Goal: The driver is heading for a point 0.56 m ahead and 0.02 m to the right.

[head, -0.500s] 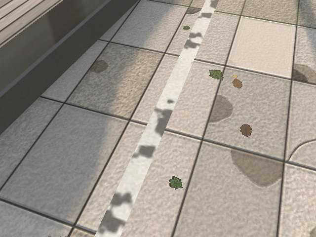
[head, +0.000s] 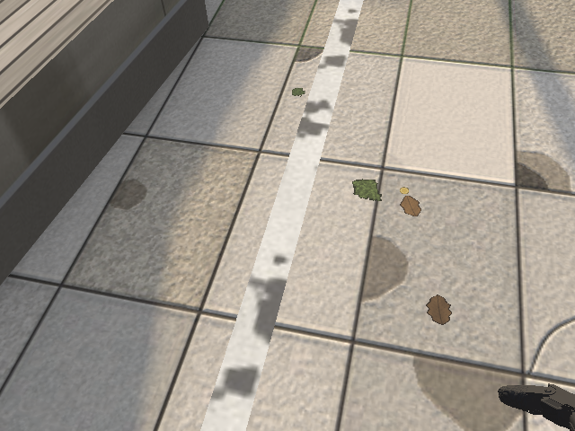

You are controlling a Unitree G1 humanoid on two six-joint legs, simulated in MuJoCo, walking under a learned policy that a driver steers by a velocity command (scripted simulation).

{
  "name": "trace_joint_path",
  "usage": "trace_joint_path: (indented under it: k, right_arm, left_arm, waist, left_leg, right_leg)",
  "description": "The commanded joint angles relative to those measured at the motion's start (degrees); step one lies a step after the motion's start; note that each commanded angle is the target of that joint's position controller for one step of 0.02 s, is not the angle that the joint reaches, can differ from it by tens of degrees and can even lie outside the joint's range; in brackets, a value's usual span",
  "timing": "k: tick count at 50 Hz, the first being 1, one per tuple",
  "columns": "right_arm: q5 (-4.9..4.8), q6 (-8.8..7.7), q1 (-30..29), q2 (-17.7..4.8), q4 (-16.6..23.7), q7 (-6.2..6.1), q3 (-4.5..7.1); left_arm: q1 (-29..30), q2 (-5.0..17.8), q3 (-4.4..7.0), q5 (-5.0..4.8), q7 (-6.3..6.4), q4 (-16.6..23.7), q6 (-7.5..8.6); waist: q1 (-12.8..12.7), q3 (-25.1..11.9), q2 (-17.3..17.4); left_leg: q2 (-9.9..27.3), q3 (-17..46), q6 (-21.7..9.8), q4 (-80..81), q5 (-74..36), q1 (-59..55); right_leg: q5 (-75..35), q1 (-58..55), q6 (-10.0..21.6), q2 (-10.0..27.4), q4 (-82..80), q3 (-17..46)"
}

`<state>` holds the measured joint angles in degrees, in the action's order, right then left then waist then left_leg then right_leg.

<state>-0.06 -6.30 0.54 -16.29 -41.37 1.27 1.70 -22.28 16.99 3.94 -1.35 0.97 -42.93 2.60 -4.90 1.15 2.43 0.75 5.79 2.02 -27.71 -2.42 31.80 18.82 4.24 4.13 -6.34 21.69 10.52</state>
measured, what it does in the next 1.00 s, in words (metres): walks ahead: left foot, then right foot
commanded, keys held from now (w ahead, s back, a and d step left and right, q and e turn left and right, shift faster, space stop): w+e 0.24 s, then w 0.32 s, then w+q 0.02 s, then no key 0.42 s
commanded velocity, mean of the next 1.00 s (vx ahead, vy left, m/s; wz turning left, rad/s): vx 0.39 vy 0.00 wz -0.26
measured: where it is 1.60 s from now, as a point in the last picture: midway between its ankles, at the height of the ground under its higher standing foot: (371, 427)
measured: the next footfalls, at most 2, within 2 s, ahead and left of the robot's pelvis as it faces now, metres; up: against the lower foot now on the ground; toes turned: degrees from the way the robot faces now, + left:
left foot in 0.06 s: +0.21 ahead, +0.13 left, +0.00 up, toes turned -6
right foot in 0.56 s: +0.43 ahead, -0.18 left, +0.00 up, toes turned -16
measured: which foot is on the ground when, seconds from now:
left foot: up 0.00-0.04, down 0.06-0.58, up 0.60-0.96, down 0.98-1.00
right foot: down 0.00-0.06, up 0.08-0.54, down 0.56-1.00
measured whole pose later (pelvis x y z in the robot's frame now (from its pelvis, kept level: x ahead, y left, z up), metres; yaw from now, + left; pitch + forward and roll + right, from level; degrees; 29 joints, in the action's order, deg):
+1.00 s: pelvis +0.46 -0.08 +0.00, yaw -14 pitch +1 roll -3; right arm 1.1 -2.1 7.1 -14.9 -47.6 0.1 1.7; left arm -13.2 15.1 2.4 0.5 -0.1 -47.6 2.6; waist -1.3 0.6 2.0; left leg 2.9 0.7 0.1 -28.9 3.8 22.7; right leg 17.3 8.7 1.7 -3.0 25.3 -3.4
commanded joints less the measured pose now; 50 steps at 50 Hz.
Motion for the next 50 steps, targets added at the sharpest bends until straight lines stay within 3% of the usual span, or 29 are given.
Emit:
trace_joint_path:
  k: [1,2,3,4,5,6,7,8,9,11,15,19,21,24,26,27,28,29,30,31,32,33,34,37,41,45,48,49,50]
  right_arm:
    - [-0.34,-1.65,-0.2,-7.8,3.8,0.08,2.67]
    - [-0.07,-1.92,5.1,-9.1,2.5,-0.28,3.51]
    - [0.88,-2.13,13.2,-11.6,1.6,-0.75,4.37]
    - [1.49,-1.31,20.3,-16.3,0.4,-1.12,5.76]
    - [-0.16,-0.77,20.7,-12.8,-0.3,-0.67,5.10]
    - [-0.42,-0.41,17.9,-8.4,0.7,-0.84,3.97]
    - [0.02,0.07,15.1,-6.9,1.2,-1.01,3.45]
    - [0.30,0.33,13.0,-5.8,0.9,-1.02,3.02]
    - [0.70,0.27,11.9,-4.9,0.6,-1.14,2.65]
    - [0.54,-0.08,11.4,-5.0,-0.2,-1.12,2.85]
    - [0.28,-0.65,13.0,-7.6,-2.4,-0.81,3.71]
    - [-0.65,0.05,14.2,-8.9,-4.0,-0.64,3.68]
    - [-1.26,0.57,17.2,-10.0,-5.4,-0.61,3.80]
    - [-1.91,1.73,19.8,-11.3,-7.3,-0.63,4.06]
    - [-2.16,2.49,19.3,-12.5,-7.9,-0.88,4.23]
    - [-2.20,2.80,18.8,-12.2,-8.0,-1.07,3.95]
    - [-1.39,2.59,19.1,-10.3,-7.5,-1.34,3.08]
    - [0.07,1.63,23.0,-4.0,-5.0,-0.80,0.77]
    - [-0.36,0.39,23.2,-4.9,-6.0,-0.54,0.72]
    - [-2.10,0.16,19.2,-9.7,-5.0,-0.32,2.30]
    - [-2.27,0.22,16.4,-9.1,-4.4,-0.49,2.11]
    - [-1.22,0.61,15.7,-8.1,-4.8,-0.91,2.09]
    - [-0.68,1.45,16.5,-7.8,-5.3,-1.21,2.36]
    - [-0.21,3.74,19.6,-4.3,-6.6,-1.65,1.77]
    - [0.58,3.87,13.4,-2.5,-5.1,-1.64,0.85]
    - [0.37,3.98,9.0,-4.3,-4.0,-1.17,1.24]
    - [1.18,3.82,10.4,-5.3,-4.5,-1.03,1.92]
    - [1.51,3.70,10.6,-7.6,-4.6,-1.38,2.48]
    - [1.66,3.81,9.2,-10.8,-3.7,-1.92,2.93]
  left_arm:
    - [0.8,8.7,2.44,0.13,0.55,3.1,-0.28]
    - [1.7,7.3,1.94,0.25,0.42,3.5,-0.43]
    - [2.3,4.3,0.72,0.87,0.10,4.6,-0.30]
    - [-5.0,0.4,-0.50,-0.12,-0.02,5.9,0.24]
    - [-6.5,4.0,-0.31,-0.79,0.14,5.8,0.56]
    - [-1.7,8.6,0.91,-0.94,0.13,5.6,0.34]
    - [2.5,9.1,1.16,-0.40,0.19,6.3,0.00]
    - [5.1,8.3,1.25,0.22,0.03,7.2,-0.07]
    - [5.5,7.4,1.39,0.27,-0.27,7.6,-0.30]
    - [5.0,4.7,0.88,-0.30,-0.75,8.0,-0.94]
    - [8.5,2.2,-0.04,0.41,-0.93,10.0,-0.95]
    - [15.4,0.9,-1.00,0.53,-2.21,11.1,0.41]
    - [19.5,0.7,-1.25,0.32,-2.89,12.4,0.81]
    - [22.4,2.1,-0.90,0.16,-3.49,14.1,1.00]
    - [18.5,4.2,0.15,0.59,-3.48,13.5,1.03]
    - [11.1,6.2,1.41,0.84,-3.21,11.2,0.93]
    - [2.3,9.4,2.93,0.97,-2.49,8.7,0.55]
    - [-4.0,15.7,4.06,2.21,-1.61,8.1,0.26]
    - [-4.0,13.7,3.28,1.88,-1.64,8.4,0.29]
    - [0.0,10.3,1.92,2.03,-1.97,8.4,0.61]
    - [3.6,8.3,1.26,1.89,-2.14,8.3,0.90]
    - [7.0,6.2,0.73,1.64,-2.47,8.0,1.15]
    - [9.5,4.9,0.41,1.57,-2.64,8.0,1.39]
    - [12.2,5.1,0.56,2.20,-2.50,6.4,2.42]
    - [12.6,5.8,0.66,2.25,-1.26,3.7,1.92]
    - [10.4,6.5,0.62,1.95,-1.04,0.2,0.95]
    - [11.8,5.3,0.09,0.84,-0.89,-1.4,0.32]
    - [8.9,3.6,-0.45,1.39,-0.85,-2.4,0.47]
    - [3.4,2.4,-0.81,2.99,-0.86,-3.2,0.89]
  waist:
    - [3.8,-1.4,-9.6]
    - [6.5,-4.3,-9.3]
    - [10.3,-12.0,-6.0]
    - [8.8,-20.8,9.2]
    - [8.5,-20.4,14.3]
    - [9.7,-12.1,7.3]
    - [9.4,-7.0,2.9]
    - [8.4,-2.8,1.8]
    - [7.1,-1.3,2.9]
    - [6.0,-0.4,4.1]
    - [6.0,0.1,1.4]
    - [8.0,1.5,0.5]
    - [9.5,2.3,0.5]
    - [9.2,3.0,1.6]
    - [5.6,0.0,3.0]
    - [1.3,-4.5,2.4]
    - [-2.6,-10.4,1.0]
    - [-2.1,-19.2,-11.8]
    - [-1.8,-25.5,-14.7]
    - [-1.3,-17.1,-10.8]
    - [0.6,-10.9,-9.1]
    - [2.7,-7.5,-6.2]
    - [4.8,-5.9,-6.9]
    - [8.1,-5.9,-6.9]
    - [6.7,-5.3,-8.0]
    - [4.9,-5.4,-7.6]
    - [7.0,-5.1,-6.5]
    - [6.3,-5.6,-3.1]
    - [2.3,-7.6,2.7]
  left_leg:
    - [-0.8,-1.0,-2.2,2.0,5.4,-8.4]
    - [-0.4,-1.8,-3.9,4.4,5.1,-16.6]
    - [6.8,4.2,-7.3,2.3,6.7,-31.1]
    - [20.2,26.8,-16.3,3.8,15.5,-53.2]
    - [24.2,39.5,-18.0,8.5,27.0,-54.2]
    - [21.8,32.1,-15.4,10.0,30.0,-47.0]
    - [19.4,23.8,-13.4,10.7,25.1,-39.8]
    - [17.0,18.2,-12.8,12.5,19.0,-33.3]
    - [15.3,13.8,-12.2,14.0,15.2,-29.3]
    - [13.8,7.9,-12.5,16.9,11.0,-25.3]
    - [14.1,1.2,-14.6,19.5,1.8,-25.1]
    - [11.5,-6.0,-12.9,19.7,-1.5,-25.5]
    - [12.4,-6.3,-12.6,19.4,-0.9,-27.6]
    - [15.1,-5.7,-11.6,17.0,-5.3,-33.4]
    - [14.9,-7.3,-10.2,10.1,-19.7,-35.2]
    - [13.0,-9.8,-8.7,1.2,-26.9,-33.1]
    - [10.5,-11.6,-6.6,-10.9,-21.1,-24.5]
    - [2.7,-12.4,-2.7,-34.3,7.1,-1.1]
    - [-2.0,-2.8,-1.9,-44.8,36.2,5.6]
    - [1.3,-0.7,-1.9,-48.3,34.5,9.3]
    - [3.6,-2.3,-1.9,-46.4,31.1,8.7]
    - [5.2,-3.0,-1.4,-42.3,28.3,7.1]
    - [6.4,-3.1,-1.0,-39.2,26.3,3.4]
    - [5.4,-3.9,1.0,-33.7,20.6,-4.4]
    - [4.6,-4.6,1.2,-16.9,9.1,-7.7]
    - [3.1,-3.9,0.1,-8.7,5.6,-10.5]
    - [1.8,-4.7,-2.6,0.8,1.7,-16.9]
    - [4.5,-1.7,-3.9,3.9,-12.7,-21.6]
    - [10.3,3.2,-6.7,1.4,-26.8,-27.7]
  right_leg:
    - [-18.2,1.5,6.0,14.8,1.0,13.5]
    - [-21.2,2.7,4.5,12.2,6.2,12.3]
    - [-17.7,8.5,2.6,8.9,19.4,8.8]
    - [3.3,28.7,-2.0,0.4,38.9,0.5]
    - [15.5,38.5,-2.8,3.1,48.8,0.0]
    - [10.8,41.4,-3.2,6.0,52.4,0.4]
    - [6.3,40.5,-3.6,8.1,52.2,-2.0]
    - [3.3,39.5,-3.8,9.7,49.7,-2.6]
    - [1.2,37.4,-3.7,11.4,47.7,-2.7]
    - [-0.3,35.1,-3.9,12.6,45.5,-4.3]
    - [-6.9,36.5,-4.6,12.9,36.4,-4.4]
    - [-17.9,32.2,-3.8,11.5,20.8,-8.1]
    - [-18.9,31.0,-3.4,10.8,16.2,-9.9]
    - [-13.8,30.6,-1.5,9.7,11.7,-10.8]
    - [-10.9,22.6,0.6,7.2,8.7,-12.8]
    - [-13.5,11.4,2.2,5.3,6.0,-14.3]
    - [-15.5,-4.0,4.1,7.9,7.8,-10.9]
    - [-10.8,-26.7,12.3,24.5,6.9,14.4]
    - [-15.3,-27.6,16.6,30.9,-1.4,31.7]
    - [-23.6,-20.6,14.1,28.7,-1.0,21.8]
    - [-34.8,-12.7,12.4,25.7,-0.4,11.5]
    - [-40.5,-6.1,10.7,22.4,-1.2,5.3]
    - [-42.4,-0.7,9.6,20.4,-2.9,1.5]
    - [-48.9,7.6,10.5,19.1,-6.7,-4.1]
    - [-47.4,8.9,8.8,16.5,-7.0,-9.8]
    - [-40.4,6.1,8.2,18.3,-5.4,-7.7]
    - [-29.3,6.7,5.3,16.7,0.3,-6.6]
    - [-22.6,7.7,2.3,13.5,3.3,-7.5]
    - [-9.7,11.2,-0.8,9.0,6.8,-9.6]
